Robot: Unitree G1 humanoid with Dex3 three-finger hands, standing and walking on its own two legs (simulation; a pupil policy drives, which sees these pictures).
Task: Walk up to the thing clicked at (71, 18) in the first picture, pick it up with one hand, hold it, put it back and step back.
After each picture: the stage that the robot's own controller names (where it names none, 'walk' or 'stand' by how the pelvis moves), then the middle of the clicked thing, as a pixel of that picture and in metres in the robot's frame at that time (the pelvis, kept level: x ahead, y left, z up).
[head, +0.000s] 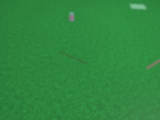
stand; (71, 16) +2.10 +0.13 -0.72
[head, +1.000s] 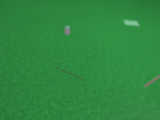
walk; (67, 30) +1.97 +0.11 -0.71
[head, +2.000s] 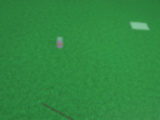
walk; (59, 42) +1.37 +0.16 -0.71
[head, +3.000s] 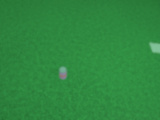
walk; (62, 73) +0.92 +0.13 -0.71
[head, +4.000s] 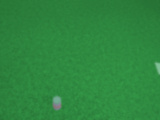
walk; (57, 103) +0.62 +0.14 -0.71
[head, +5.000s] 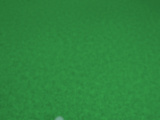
stand; out of the picture +0.46 +0.14 -0.70
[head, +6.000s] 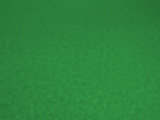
stand; out of the picture +0.42 +0.13 -0.72
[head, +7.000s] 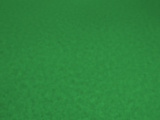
stand; out of the picture +0.43 +0.14 -0.73
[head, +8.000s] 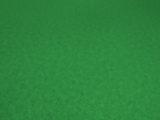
stand; out of the picture +0.42 +0.14 -0.73
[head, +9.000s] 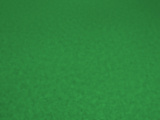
stand; out of the picture +0.41 +0.14 -0.73
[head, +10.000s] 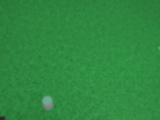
go down; (47, 102) +0.45 +0.15 -0.62
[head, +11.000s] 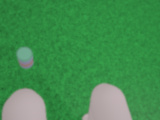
go down; (25, 58) +0.50 +0.19 -0.30
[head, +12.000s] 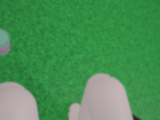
close in; (0, 42) +0.49 +0.21 -0.26
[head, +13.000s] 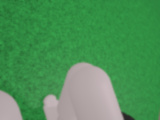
close; out of the picture +0.48 +0.25 -0.23
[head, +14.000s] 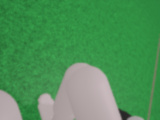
close; out of the picture +0.48 +0.25 -0.24
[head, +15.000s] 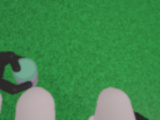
lift; (26, 75) +0.35 +0.19 -0.08
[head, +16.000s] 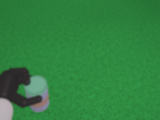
hold; (37, 94) +0.32 +0.14 +0.04
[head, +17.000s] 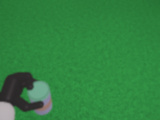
hold; (40, 98) +0.31 +0.14 +0.00
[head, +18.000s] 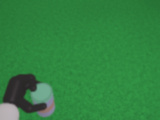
hold; (43, 100) +0.31 +0.13 +0.00
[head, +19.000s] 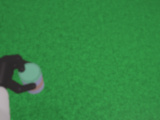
crouch; (32, 79) +0.38 +0.15 -0.06
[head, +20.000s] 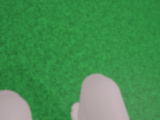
lower; out of the picture +0.51 +0.23 -0.12
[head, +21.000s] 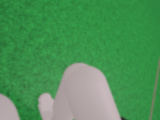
lower; out of the picture +0.46 +0.25 -0.24
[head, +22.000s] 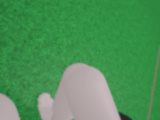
lower; out of the picture +0.46 +0.25 -0.24
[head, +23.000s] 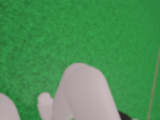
lower; out of the picture +0.46 +0.25 -0.24
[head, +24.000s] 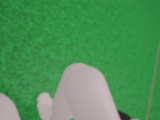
lower; out of the picture +0.46 +0.25 -0.25
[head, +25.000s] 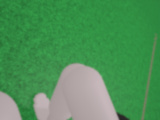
open; out of the picture +0.45 +0.23 -0.26
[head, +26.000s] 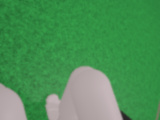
stand; out of the picture +0.46 +0.21 -0.25
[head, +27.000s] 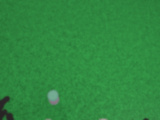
stand; (53, 97) +0.43 +0.13 -0.55
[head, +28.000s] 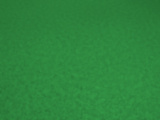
stand; out of the picture +0.40 +0.12 -0.66
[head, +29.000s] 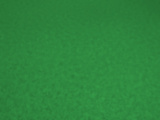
stand; out of the picture +0.41 +0.11 -0.67
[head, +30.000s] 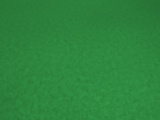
stand; out of the picture +0.42 +0.10 -0.71
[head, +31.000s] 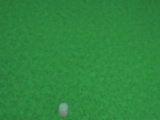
walk; (63, 109) +0.46 +0.06 -0.70
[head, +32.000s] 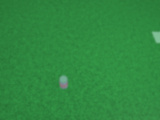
walk; (63, 82) +0.67 +0.12 -0.69
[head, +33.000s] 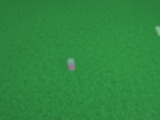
walk; (71, 64) +1.01 +0.18 -0.70
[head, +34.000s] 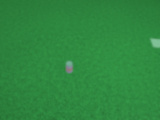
stand; (69, 67) +1.06 +0.11 -0.71
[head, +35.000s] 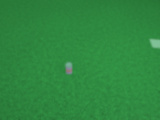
stand; (69, 68) +1.07 +0.11 -0.73
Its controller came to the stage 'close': yes
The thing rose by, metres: 0.71
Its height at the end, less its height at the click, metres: +0.00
